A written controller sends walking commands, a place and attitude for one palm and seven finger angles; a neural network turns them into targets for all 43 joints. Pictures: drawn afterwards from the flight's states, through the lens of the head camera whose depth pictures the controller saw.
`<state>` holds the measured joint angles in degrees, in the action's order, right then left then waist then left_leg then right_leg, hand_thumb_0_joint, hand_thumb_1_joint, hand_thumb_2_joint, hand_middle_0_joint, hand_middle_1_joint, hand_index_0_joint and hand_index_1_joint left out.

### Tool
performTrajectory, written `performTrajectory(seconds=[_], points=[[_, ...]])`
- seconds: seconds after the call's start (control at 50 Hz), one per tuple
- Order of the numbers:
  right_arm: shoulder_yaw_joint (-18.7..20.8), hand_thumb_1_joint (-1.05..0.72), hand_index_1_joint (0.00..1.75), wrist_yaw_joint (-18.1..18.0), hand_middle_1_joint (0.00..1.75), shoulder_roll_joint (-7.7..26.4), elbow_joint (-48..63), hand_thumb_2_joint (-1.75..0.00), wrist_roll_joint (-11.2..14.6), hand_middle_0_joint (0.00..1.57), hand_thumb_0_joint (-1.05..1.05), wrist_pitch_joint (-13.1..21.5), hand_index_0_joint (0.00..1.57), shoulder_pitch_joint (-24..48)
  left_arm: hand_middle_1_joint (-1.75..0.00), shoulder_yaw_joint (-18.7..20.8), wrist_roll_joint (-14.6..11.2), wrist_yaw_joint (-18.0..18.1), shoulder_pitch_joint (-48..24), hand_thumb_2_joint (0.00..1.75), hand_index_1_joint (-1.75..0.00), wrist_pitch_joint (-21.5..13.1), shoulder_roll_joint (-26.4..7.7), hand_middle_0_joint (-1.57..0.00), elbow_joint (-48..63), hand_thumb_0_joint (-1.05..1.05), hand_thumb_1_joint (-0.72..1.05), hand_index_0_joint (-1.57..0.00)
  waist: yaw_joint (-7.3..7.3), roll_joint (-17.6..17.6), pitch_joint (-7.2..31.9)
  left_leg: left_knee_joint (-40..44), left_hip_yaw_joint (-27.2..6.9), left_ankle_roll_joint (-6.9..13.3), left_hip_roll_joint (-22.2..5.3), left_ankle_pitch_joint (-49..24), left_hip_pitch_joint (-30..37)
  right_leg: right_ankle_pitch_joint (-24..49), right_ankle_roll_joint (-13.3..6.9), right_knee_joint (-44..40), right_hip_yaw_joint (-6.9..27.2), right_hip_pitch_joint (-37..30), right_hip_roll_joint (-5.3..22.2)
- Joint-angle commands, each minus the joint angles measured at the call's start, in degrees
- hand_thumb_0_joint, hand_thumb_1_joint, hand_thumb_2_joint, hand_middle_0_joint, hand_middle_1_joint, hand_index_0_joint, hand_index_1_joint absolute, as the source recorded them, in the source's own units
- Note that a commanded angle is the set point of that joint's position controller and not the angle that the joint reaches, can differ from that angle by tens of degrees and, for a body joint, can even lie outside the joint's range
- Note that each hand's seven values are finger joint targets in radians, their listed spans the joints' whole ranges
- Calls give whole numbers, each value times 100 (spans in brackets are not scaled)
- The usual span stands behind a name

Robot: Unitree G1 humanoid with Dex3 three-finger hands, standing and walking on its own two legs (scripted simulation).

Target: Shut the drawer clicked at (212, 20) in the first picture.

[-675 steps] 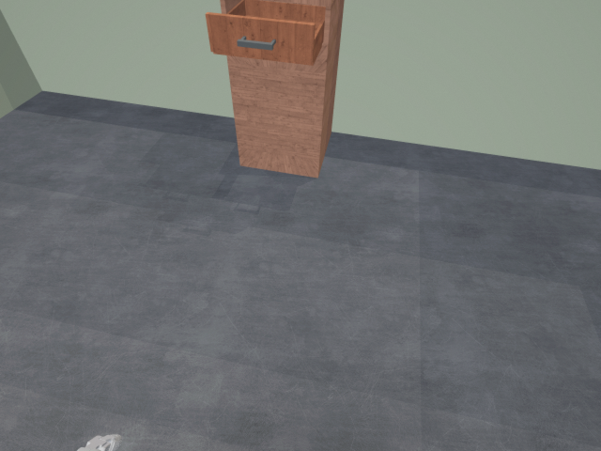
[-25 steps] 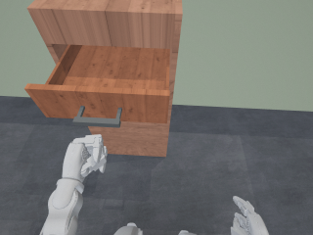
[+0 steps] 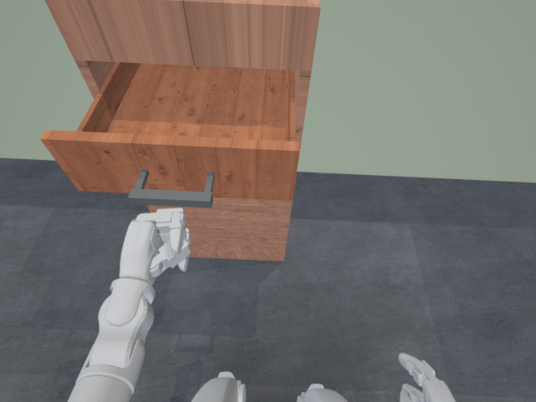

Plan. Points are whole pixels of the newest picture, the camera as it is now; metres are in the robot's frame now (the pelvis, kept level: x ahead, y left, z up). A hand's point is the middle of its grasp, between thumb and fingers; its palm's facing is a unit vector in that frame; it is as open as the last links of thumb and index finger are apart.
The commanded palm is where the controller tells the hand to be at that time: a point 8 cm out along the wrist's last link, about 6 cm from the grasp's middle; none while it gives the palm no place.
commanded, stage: bring the fist close to the handle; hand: left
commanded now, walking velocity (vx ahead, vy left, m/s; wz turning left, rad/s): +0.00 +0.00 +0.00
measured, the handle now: (174, 188) +0.43 +0.16 +0.05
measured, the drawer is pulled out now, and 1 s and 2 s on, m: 0.20 0.14 0.02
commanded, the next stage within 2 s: push the drawer shut in 0.04 s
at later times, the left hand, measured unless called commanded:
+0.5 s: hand (194, 231) +0.36 +0.12 +0.04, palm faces -0.04 -1.00 -0.03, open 3.2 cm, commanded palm +0.35 +0.18 +0.05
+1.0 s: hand (198, 200) +0.41 +0.13 +0.04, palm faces -0.03 -1.00 -0.05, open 3.2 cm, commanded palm +0.41 +0.18 +0.05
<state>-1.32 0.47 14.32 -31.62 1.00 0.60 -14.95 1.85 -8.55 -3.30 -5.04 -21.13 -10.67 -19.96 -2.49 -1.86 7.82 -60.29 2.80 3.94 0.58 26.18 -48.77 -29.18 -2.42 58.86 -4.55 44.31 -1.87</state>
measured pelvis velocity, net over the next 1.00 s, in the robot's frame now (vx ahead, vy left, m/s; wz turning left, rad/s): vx -0.02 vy -0.01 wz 0.00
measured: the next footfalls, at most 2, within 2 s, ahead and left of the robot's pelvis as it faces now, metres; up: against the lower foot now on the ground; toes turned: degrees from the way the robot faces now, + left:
none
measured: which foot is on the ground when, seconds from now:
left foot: down 0.00-1.00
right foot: down 0.00-1.00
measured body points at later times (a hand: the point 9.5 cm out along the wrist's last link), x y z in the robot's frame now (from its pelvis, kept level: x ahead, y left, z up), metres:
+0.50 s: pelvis +0.00 +0.00 +0.00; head +0.07 +0.01 +0.44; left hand +0.35 +0.18 +0.04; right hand +0.13 -0.25 -0.11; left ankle +0.03 +0.08 -0.67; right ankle +0.00 -0.10 -0.67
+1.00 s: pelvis -0.02 -0.01 -0.01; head +0.07 +0.00 +0.43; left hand +0.41 +0.18 +0.05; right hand +0.06 -0.27 -0.12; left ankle +0.03 +0.08 -0.67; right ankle +0.00 -0.10 -0.67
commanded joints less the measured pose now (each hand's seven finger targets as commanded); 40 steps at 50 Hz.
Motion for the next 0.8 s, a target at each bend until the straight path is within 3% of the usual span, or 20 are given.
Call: performTrajectory(seconds=[0.0,0.12,0.16,0.18,0.2,0.24,0.28,0.32,0.36,0.38,0.44,0.48,0.54,0.58,0.6,0.64,0.68,0.7,0.76,0.78], points=[[327,-90,30,-98,30,833,878,-90,60,20,0,256,20,106,-160,190,-147,-111,-1205,90,-160,-275,-487,-140,1445,0,90,-140,-40,41,1665,979,-667,-232,-166,-1297,1748,1342,75,-934,301,-398,27],[309,-90,30,-72,30,766,780,-90,-10,20,0,289,20,133,-160,296,-61,185,-1111,90,-160,-617,-497,-140,1479,0,90,-140,-40,81,1572,918,-721,-262,-197,-1450,1766,1369,68,-795,251,-226,8],[302,-90,30,-48,30,775,696,-90,-11,20,0,266,20,119,-160,42,30,176,-1543,90,-160,-609,-339,-140,1210,0,90,-140,-188,29,1366,859,-735,-259,-195,-1282,1630,1253,83,-774,254,-8,21],[322,-90,30,-51,30,812,680,-90,-23,20,0,249,20,69,-160,175,71,175,-1546,90,-160,-567,-489,-140,1066,0,90,-140,-181,117,1357,818,-727,-239,-188,-1225,1535,1212,83,-758,268,3,7],[316,-90,30,-44,30,816,677,-90,-8,20,0,227,20,73,-160,163,108,150,-1593,90,-160,-540,-501,-140,986,0,90,-140,-160,-39,1368,836,-706,-259,-176,-1249,1581,1246,64,-769,277,0,17],[327,-90,30,-31,30,816,719,-90,11,20,0,200,20,59,-160,-76,120,90,-1716,90,-160,-441,-276,-140,952,0,90,-140,-180,-138,1553,854,-746,-280,-190,-1326,1800,1272,63,-771,251,40,24],[343,-90,30,-48,30,859,689,-90,17,20,0,179,20,-8,-160,100,60,73,-1876,90,-160,-340,-446,-140,859,0,90,-140,-168,-65,1652,856,-768,-284,-198,-1436,1853,1351,60,-791,252,-29,2],[330,-90,30,-72,30,847,684,-90,30,20,0,150,20,-2,-160,79,1,69,-2211,90,-160,-304,-396,-140,891,0,90,-140,-205,51,1790,843,-756,-275,-192,-1526,1891,1472,77,-802,257,-108,11],[327,-90,30,-86,30,831,632,-90,21,20,0,169,20,-23,-160,220,-33,124,-2447,90,-160,-351,-482,-140,889,0,90,-140,-159,-42,1901,824,-748,-287,-182,-1553,1926,1500,71,-793,274,-156,11],[317,-90,30,-98,30,859,599,-90,10,20,0,160,20,-60,-160,318,-18,165,-2527,90,-160,-362,-616,-140,737,0,90,-140,-204,100,1815,805,-752,-264,-188,-1532,1838,1488,79,-788,273,-128,-7],[307,-90,30,-83,30,811,482,-90,3,20,0,161,20,-86,-160,278,22,230,-2984,90,-160,-469,-521,-140,471,0,90,-140,-290,95,1681,748,-726,-261,-174,-1503,1732,1521,89,-778,293,-30,0],[317,-90,30,-93,30,847,429,-90,-13,20,0,167,20,-123,-160,341,73,259,-3316,90,-160,-558,-667,-140,418,0,90,-140,-355,118,1745,691,-735,-236,-171,-1396,1689,1431,98,-753,317,31,-9],[313,-90,30,-96,30,828,355,-90,-5,20,0,166,20,-120,-160,270,70,222,-3596,90,-160,-634,-560,-140,155,0,90,-140,-387,-20,1818,702,-717,-239,-151,-1218,1731,1279,103,-813,345,93,-3],[314,-90,30,-123,30,872,287,-90,-4,20,0,174,20,-188,-160,465,65,201,-3904,90,-160,-675,-831,-140,32,0,90,-140,-384,-54,1922,679,-717,-232,-143,-1114,1655,1190,96,-805,381,69,-16],[307,-90,30,-125,30,844,253,-90,9,20,0,177,20,-178,-160,284,70,174,-4186,90,-160,-701,-681,-140,47,0,90,-140,-479,-232,1945,689,-733,-238,-143,-1119,1811,1189,97,-829,381,178,-7],[315,-90,30,-127,30,850,183,-90,10,20,0,186,20,-238,-160,292,34,159,-4322,90,-160,-678,-617,-140,-223,0,90,-140,-482,-237,1953,709,-760,-251,-146,-1089,1864,1145,91,-848,353,225,-14],[330,-90,30,-141,30,893,152,-90,8,20,0,196,20,-286,-160,405,24,155,-4534,90,-160,-707,-764,-140,-333,0,90,-140,-501,-147,2023,707,-785,-239,-154,-1040,1847,1081,93,-842,348,259,-34],[313,-90,30,-137,30,870,133,-90,7,20,0,196,20,-296,-160,306,18,146,-4660,90,-160,-709,-637,-140,-477,0,90,-140,-532,-133,2032,719,-782,-233,-135,-1008,1837,1068,99,-868,360,245,-31],[299,-90,30,-149,30,866,52,-90,14,20,0,202,20,-332,-160,459,-10,144,-5066,90,-160,-760,-799,-140,-884,0,90,-140,-598,82,1839,701,-681,-191,-94,-680,1458,857,134,-1001,467,139,-22],[296,-90,30,-160,30,893,53,-90,5,20,0,215,20,-370,-160,682,-10,144,-5187,90,-160,-819,-1064,-140,-910,0,90,-140,-539,47,1899,678,-672,-185,-86,-670,1356,852,122,-962,500,67,-26]])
